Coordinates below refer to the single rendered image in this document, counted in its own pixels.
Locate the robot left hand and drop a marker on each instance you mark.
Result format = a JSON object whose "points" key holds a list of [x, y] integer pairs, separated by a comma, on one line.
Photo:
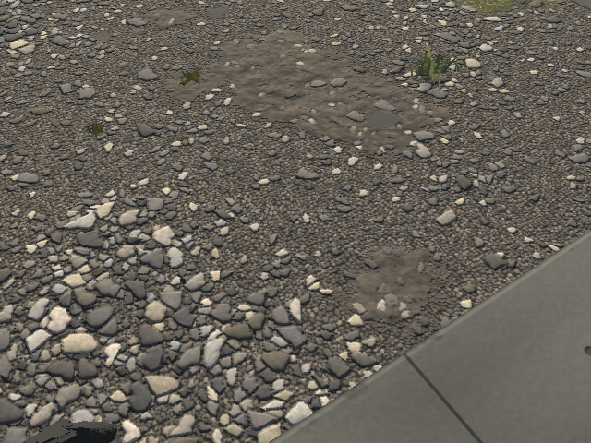
{"points": [[81, 432]]}

